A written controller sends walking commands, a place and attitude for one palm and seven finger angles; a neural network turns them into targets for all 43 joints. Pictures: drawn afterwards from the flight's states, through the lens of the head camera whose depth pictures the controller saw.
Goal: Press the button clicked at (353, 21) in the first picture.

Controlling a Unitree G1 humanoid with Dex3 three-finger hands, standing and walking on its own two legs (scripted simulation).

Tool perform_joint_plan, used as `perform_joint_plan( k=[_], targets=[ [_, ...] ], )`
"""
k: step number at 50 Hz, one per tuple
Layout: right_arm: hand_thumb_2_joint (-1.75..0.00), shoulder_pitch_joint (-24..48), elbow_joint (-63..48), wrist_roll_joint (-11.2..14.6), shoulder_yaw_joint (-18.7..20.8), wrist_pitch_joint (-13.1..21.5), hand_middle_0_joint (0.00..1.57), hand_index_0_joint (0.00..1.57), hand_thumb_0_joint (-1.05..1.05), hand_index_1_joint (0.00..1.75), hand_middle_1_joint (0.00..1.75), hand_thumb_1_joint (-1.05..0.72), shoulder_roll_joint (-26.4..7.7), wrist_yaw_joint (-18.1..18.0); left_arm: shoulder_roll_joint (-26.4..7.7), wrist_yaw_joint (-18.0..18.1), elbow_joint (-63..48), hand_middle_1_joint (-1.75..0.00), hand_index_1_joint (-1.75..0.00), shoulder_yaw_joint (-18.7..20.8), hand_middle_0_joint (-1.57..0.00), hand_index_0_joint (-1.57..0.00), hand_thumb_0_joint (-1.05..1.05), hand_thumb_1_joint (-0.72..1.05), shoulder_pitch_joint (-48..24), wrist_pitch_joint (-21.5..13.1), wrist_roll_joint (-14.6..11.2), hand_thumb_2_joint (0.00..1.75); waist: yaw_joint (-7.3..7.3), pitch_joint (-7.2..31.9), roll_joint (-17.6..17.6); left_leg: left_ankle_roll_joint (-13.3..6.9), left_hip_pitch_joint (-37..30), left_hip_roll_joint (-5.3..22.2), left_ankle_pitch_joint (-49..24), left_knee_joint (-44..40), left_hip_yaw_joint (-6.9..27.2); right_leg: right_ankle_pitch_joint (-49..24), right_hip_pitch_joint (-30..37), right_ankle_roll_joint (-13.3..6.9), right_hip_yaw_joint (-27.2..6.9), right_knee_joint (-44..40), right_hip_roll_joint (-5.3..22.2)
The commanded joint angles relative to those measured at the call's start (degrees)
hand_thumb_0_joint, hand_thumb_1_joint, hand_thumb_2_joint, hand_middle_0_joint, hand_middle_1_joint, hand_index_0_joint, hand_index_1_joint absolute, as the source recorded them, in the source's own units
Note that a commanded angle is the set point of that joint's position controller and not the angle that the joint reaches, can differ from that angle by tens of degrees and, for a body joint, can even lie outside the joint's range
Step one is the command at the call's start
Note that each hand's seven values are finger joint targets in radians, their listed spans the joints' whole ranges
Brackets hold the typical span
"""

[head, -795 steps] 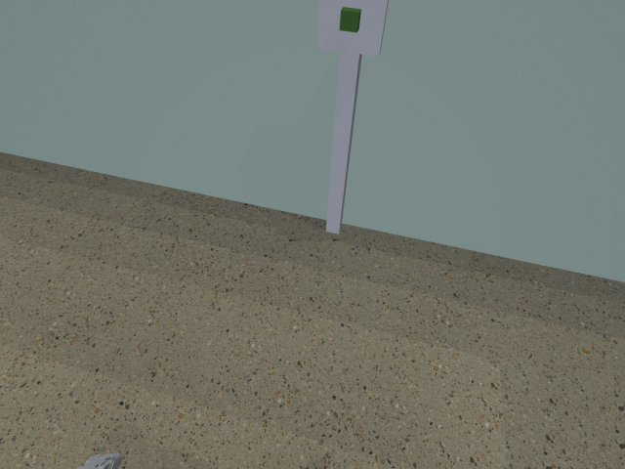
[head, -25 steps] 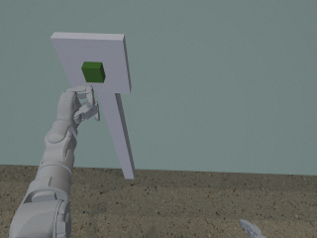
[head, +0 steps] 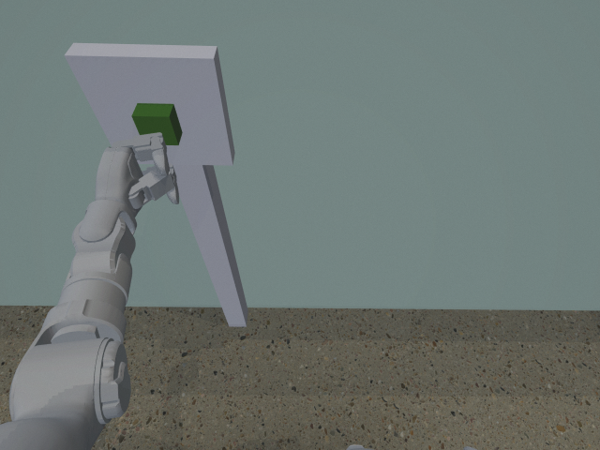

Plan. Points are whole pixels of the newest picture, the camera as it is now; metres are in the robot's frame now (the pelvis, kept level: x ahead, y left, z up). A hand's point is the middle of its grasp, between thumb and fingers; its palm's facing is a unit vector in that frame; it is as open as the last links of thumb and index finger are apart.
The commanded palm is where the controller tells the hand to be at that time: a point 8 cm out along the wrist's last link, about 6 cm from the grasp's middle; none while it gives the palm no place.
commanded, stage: press the button with the knuckle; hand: left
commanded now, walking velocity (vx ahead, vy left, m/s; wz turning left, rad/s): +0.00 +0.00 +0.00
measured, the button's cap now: (159, 123) +0.52 +0.19 +0.14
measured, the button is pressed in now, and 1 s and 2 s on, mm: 0 13 0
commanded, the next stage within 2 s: hold the button down briefly in 0.74 s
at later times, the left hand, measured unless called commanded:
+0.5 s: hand (174, 166) +0.47 +0.17 +0.11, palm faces -0.02 -1.00 -0.02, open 3.4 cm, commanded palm +0.46 +0.22 +0.11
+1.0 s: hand (174, 159) +0.48 +0.17 +0.11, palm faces -0.03 -1.00 -0.03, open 3.6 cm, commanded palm +0.49 +0.21 +0.11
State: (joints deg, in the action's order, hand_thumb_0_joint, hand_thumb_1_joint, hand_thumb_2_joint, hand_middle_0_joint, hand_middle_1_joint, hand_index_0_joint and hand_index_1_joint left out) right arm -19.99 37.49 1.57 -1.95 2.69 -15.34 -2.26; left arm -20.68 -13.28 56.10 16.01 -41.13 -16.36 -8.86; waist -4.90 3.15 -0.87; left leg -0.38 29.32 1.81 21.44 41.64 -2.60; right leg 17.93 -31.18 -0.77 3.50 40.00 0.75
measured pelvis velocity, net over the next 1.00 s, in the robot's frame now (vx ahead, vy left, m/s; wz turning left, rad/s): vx -0.03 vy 0.00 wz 0.01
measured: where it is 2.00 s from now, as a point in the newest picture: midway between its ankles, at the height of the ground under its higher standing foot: outside the picture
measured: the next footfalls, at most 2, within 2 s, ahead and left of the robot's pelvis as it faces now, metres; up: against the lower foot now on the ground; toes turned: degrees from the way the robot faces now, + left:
none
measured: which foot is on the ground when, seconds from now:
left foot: down 0.00-1.00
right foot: down 0.00-1.00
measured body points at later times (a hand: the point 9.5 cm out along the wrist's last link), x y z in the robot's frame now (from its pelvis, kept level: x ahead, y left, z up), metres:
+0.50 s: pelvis -0.01 +0.00 +0.00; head +0.06 +0.00 +0.44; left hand +0.47 +0.22 +0.11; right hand +0.03 -0.26 -0.12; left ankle -0.01 +0.11 -0.72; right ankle +0.02 -0.11 -0.72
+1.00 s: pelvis -0.03 +0.00 -0.01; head +0.07 +0.01 +0.42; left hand +0.48 +0.22 +0.11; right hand -0.03 -0.27 -0.13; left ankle -0.01 +0.11 -0.72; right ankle +0.02 -0.11 -0.72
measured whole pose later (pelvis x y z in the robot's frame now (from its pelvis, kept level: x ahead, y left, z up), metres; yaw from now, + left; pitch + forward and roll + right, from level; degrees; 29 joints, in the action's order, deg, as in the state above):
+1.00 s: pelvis -0.03 +0.00 -0.01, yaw +1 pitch +15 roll -2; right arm -24.2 39.2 -0.2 -2.9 3.2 -16.5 -1.8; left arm -28.8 -13.1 74.4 18.8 -59.4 -19.2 -4.2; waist -9.9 3.0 -0.9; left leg -0.6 41.6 2.0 20.7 47.6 -1.0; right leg 16.4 -41.9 -0.8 4.9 43.6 0.7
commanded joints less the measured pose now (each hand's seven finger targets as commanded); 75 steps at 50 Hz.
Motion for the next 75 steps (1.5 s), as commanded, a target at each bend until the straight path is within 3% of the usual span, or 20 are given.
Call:
perform_joint_plan(
  k=[1,3,5,9,11,17,20,22,37,41,48,50,52,55,57,61,63,65,70,75],
  targets=[
    [-0.9,-3.95,-5.4,-0.05,3.42,1.66,0.2,0.2,0.0,0.3,0.3,-0.9,-8.59,-0.3,-13.49,0.53,-10.79,-1.5,-1.5,4.25,-1.3,-1.3,0.0,0.9,-27.18,-4.65,-0.33,0.9,-0.32,21.28,-1.58,-0.82,-6.65,-1.83,-15.3,-4.9,2.36,-17.29,10.88,-0.53,-2.54,-3.23,-1.53],
    [-0.9,-4.08,-5.52,-0.12,3.21,1.46,0.2,0.2,0.0,0.3,0.3,-0.9,-8.4,-0.16,-13.23,0.77,-9.98,-1.5,-1.5,3.97,-1.3,-1.3,0.0,0.9,-27.2,-4.78,-0.05,0.9,-0.48,20.73,-1.7,-0.92,-5.69,-1.88,-15.21,-4.67,1.95,-17.95,11.26,-0.49,-2.84,-3.24,-1.53],
    [-0.9,-5.11,-5.23,-0.31,3.43,1.04,0.2,0.2,0.0,0.3,0.3,-0.9,-8.86,-0.17,-15.53,1.04,-8.07,-1.5,-1.5,5.8,-1.3,-1.3,0.0,0.9,-26.94,-4.99,0.43,0.9,-0.7,20.45,2.37,-1.19,-4.0,-1.64,-15.15,-4.45,2.05,-18.33,12.0,-0.34,-2.77,-3.0,-1.73],
    [-0.9,-5.69,-5.13,-0.22,3.47,0.51,0.2,0.2,0.0,0.3,0.3,-0.9,-8.52,-0.06,-15.35,0.63,-8.77,-1.5,-1.5,4.77,-1.3,-1.3,0.0,0.9,-30.21,-5.48,1.18,0.9,-1.34,21.49,-2.81,-1.02,-5.17,-1.71,-15.94,-4.11,1.81,-18.9,10.61,-0.4,-2.89,-2.71,-1.66],
    [-0.9,-6.16,-4.86,-0.2,3.6,0.28,0.2,0.2,0.0,0.3,0.3,-0.9,-8.73,-0.12,-14.92,0.64,-7.0,-1.5,-1.5,4.72,-1.3,-1.3,0.0,0.9,-31.25,-5.19,0.83,0.9,-2.2,20.68,-0.34,-1.24,-4.81,-1.57,-15.3,-3.98,1.93,-18.28,9.81,-0.18,-2.88,-3.1,-1.87],
    [-0.9,-7.22,-3.84,-0.5,3.53,0.33,0.2,0.2,0.0,0.3,0.3,-0.9,-8.87,-0.15,-15.46,0.98,-5.72,-1.5,-1.5,4.63,-1.3,-1.3,0.0,0.9,-35.89,-5.68,1.26,0.9,-2.88,21.37,-3.41,-1.05,-5.46,-1.59,-14.08,-3.68,2.5,-16.0,7.5,-0.32,-2.75,-2.93,-1.87],
    [-0.9,-7.69,-3.47,-0.71,3.41,0.28,0.2,0.2,0.0,0.3,0.3,-0.9,-9.16,-0.17,-16.52,1.18,-4.58,-1.5,-1.5,4.88,-1.3,-1.3,0.0,0.9,-38.17,-6.05,1.4,0.9,-3.95,21.02,0.05,-1.33,-4.0,-1.53,-12.83,-3.34,2.79,-15.19,7.6,-0.09,-2.88,-3.09,-1.97],
    [-0.9,-7.55,-3.59,-0.64,3.4,0.44,0.2,0.2,0.0,0.3,0.3,-0.9,-9.08,-0.11,-16.43,0.99,-3.75,-1.5,-1.5,4.99,-1.3,-1.3,0.0,0.9,-38.17,-6.22,1.48,0.9,-3.59,21.95,-2.72,-1.15,-4.57,-1.64,-12.64,-3.26,2.57,-15.04,7.28,-0.19,-3.06,-3.0,-1.96],
    [-0.9,-9.9,-2.38,-1.02,2.8,1.23,0.2,0.2,0.0,0.3,0.3,-0.9,-10.29,-0.4,-20.34,1.07,2.5,-1.5,-1.5,4.72,-1.3,-1.3,0.0,0.9,-49.3,-6.13,3.04,0.9,-7.14,22.22,-5.05,-1.17,-1.87,-1.49,-7.09,-1.86,4.03,-8.18,1.51,0.12,-3.36,-2.83,-2.03],
    [-0.9,-11.03,-2.0,-1.22,2.59,1.34,0.2,0.2,0.0,0.3,0.3,-0.9,-11.05,-0.55,-22.69,1.34,4.47,-1.5,-1.5,5.43,-1.3,-1.3,0.0,0.9,-51.91,-5.75,3.34,0.9,-8.23,21.09,-3.48,-1.33,0.73,-1.27,-4.35,-1.8,4.46,-5.31,0.31,0.33,-3.34,-3.08,-1.99],
    [-0.9,-11.98,-1.68,-1.56,2.6,2.05,0.2,0.2,0.0,0.3,0.3,-0.9,-11.09,-0.28,-20.02,2.02,4.54,-1.5,-1.5,3.74,-1.3,-1.3,0.0,0.9,-54.52,-5.39,3.13,0.9,-9.1,21.88,-5.04,-1.24,-0.53,-1.18,-1.47,-1.91,5.31,-1.61,-3.03,0.35,-2.81,-3.24,-2.12],
    [-0.9,-12.26,-1.68,-1.77,2.58,2.16,0.2,0.2,0.0,0.3,0.3,-0.9,-11.39,-0.31,-22.78,2.46,4.73,-1.5,-1.5,5.79,-1.3,-1.3,0.0,0.9,-54.04,-5.69,3.4,0.9,-8.81,22.53,-4.21,-1.46,0.5,-1.22,-1.71,-1.66,5.21,-1.89,-1.69,0.24,-3.08,-3.17,-2.15],
    [-0.9,-11.98,-1.87,-1.67,2.5,2.37,0.2,0.2,0.0,0.3,0.3,-0.9,-11.18,-0.14,-20.92,2.34,4.59,-1.5,-1.5,4.02,-1.3,-1.3,0.0,0.9,-54.16,-5.84,3.56,0.9,-8.86,22.21,-5.28,-1.35,0.68,-1.32,-0.24,-1.79,5.0,-0.69,-2.29,0.29,-3.17,-3.41,-2.1],
    [-0.9,-12.17,-1.99,-1.69,2.36,2.46,0.2,0.2,0.0,0.3,0.3,-0.9,-11.44,-0.19,-22.77,2.38,5.26,-1.5,-1.5,4.93,-1.3,-1.3,0.0,0.9,-53.98,-5.96,3.84,0.9,-8.84,21.1,-3.83,-1.52,2.32,-1.25,0.67,-1.9,5.1,0.0,-1.83,0.21,-3.34,-3.43,-2.12],
    [-0.9,-11.83,-1.91,-1.52,2.34,2.64,0.2,0.2,0.0,0.3,0.3,-0.9,-11.4,-0.23,-21.63,2.27,4.83,-1.5,-1.5,3.53,-1.3,-1.3,0.0,0.9,-55.12,-5.88,3.9,0.9,-9.38,19.8,-6.28,-1.39,2.17,-1.16,2.57,-2.05,4.96,1.47,-3.69,0.26,-3.39,-3.63,-1.96],
    [-0.9,-12.15,-2.64,-1.85,2.58,2.78,0.2,0.2,0.0,0.3,0.3,-0.9,-11.37,0.05,-22.63,2.07,4.04,-1.5,-1.5,5.67,-1.3,-1.3,0.0,0.9,-51.41,-6.28,3.74,0.9,-7.4,23.75,-5.88,-1.23,0.06,-1.18,-1.25,-1.67,5.25,-1.3,-1.63,-0.12,-2.89,-2.58,-2.08],
    [-0.9,-11.61,-3.2,-1.74,2.8,2.6,0.2,0.2,0.0,0.3,0.3,-0.9,-11.03,0.33,-19.79,1.72,2.75,-1.5,-1.5,4.48,-1.3,-1.3,0.0,0.9,-48.91,-6.28,3.12,0.9,-6.91,24.13,-5.31,-1.18,-0.83,-1.16,-2.15,-1.62,4.88,-2.07,-1.27,-0.08,-2.81,-2.68,-2.19],
    [-0.9,-11.47,-3.31,-1.59,2.76,2.32,0.2,0.2,0.0,0.3,0.3,-0.9,-11.18,0.25,-20.94,1.62,3.26,-1.5,-1.5,5.78,-1.3,-1.3,0.0,0.9,-47.16,-6.04,2.76,0.9,-6.55,22.03,-2.95,-1.37,0.83,-1.05,-1.41,-1.98,4.66,-1.7,-0.3,-0.09,-2.84,-3.01,-2.23],
    [-0.9,-10.11,-4.25,-1.3,3.11,2.17,0.2,0.2,0.0,0.3,0.3,-0.9,-10.32,0.48,-16.03,1.72,-1.0,-1.5,-1.5,3.15,-1.3,-1.3,0.0,0.9,-43.25,-6.17,2.39,0.9,-5.38,21.91,-5.74,-1.07,-2.96,-0.98,-3.34,-2.64,4.55,-3.15,-1.09,-0.44,-2.12,-2.66,-2.22],
    [-0.9,-8.78,-5.31,-0.93,3.4,1.73,0.2,0.2,0.0,0.3,0.3,-0.9,-9.85,0.69,-14.03,1.81,-4.47,-1.5,-1.5,3.05,-1.3,-1.3,0.0,0.9,-36.26,-6.26,1.33,0.9,-3.29,22.09,-2.97,-1.06,-3.89,-1.03,-7.33,-3.08,3.92,-7.51,2.76,-0.62,-1.96,-2.37,-2.41]
  ],
)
